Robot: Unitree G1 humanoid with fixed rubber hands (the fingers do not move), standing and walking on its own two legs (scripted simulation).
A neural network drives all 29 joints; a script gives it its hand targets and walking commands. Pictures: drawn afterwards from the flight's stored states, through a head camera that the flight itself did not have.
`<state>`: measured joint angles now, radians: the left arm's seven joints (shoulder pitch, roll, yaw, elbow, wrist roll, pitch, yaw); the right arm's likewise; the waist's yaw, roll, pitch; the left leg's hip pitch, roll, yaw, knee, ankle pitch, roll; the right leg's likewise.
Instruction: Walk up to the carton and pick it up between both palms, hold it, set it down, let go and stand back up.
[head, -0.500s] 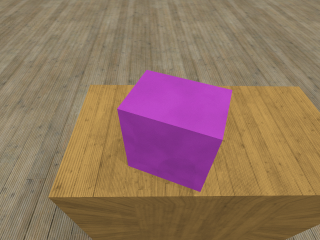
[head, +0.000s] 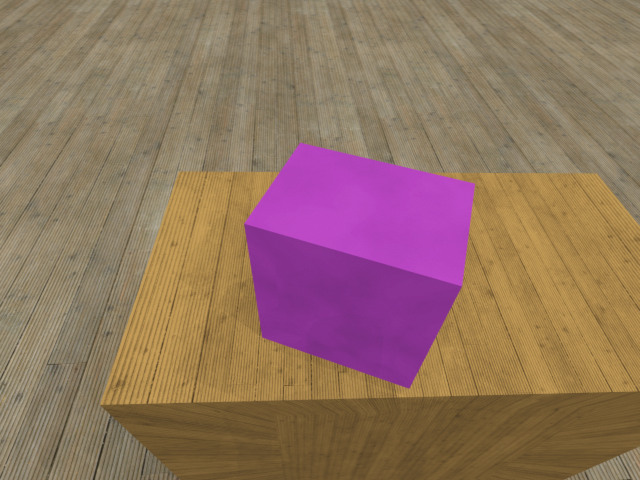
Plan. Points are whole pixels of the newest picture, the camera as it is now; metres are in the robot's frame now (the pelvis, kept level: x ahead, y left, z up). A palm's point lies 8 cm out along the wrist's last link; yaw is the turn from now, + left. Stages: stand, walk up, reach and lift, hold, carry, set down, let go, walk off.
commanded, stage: stand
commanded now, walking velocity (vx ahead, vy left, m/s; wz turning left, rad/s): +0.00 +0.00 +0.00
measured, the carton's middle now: (356, 269) +0.40 -0.04 +0.02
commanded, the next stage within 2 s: none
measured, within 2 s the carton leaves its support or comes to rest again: neither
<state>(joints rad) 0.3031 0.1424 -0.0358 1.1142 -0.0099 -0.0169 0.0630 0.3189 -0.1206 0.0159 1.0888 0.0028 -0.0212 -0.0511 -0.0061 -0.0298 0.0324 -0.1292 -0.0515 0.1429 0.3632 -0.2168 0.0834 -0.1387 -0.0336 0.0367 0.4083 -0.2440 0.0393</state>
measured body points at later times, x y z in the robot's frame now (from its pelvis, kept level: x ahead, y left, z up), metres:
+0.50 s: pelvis +0.00 +0.00 +0.00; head +0.01 +0.01 +0.45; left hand -0.01 +0.21 -0.17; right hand -0.03 -0.22 -0.16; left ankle -0.01 +0.06 -0.74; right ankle -0.01 -0.14 -0.74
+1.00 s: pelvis +0.00 -0.02 +0.00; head +0.01 -0.02 +0.45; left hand -0.02 +0.19 -0.16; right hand -0.02 -0.23 -0.16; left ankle -0.01 +0.06 -0.74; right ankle -0.01 -0.14 -0.74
